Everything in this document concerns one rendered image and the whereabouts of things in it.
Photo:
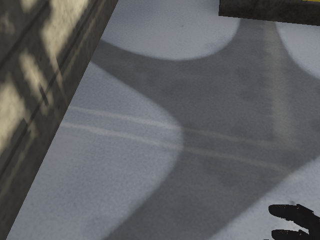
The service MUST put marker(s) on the robot right hand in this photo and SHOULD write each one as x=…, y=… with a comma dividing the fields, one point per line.
x=301, y=216

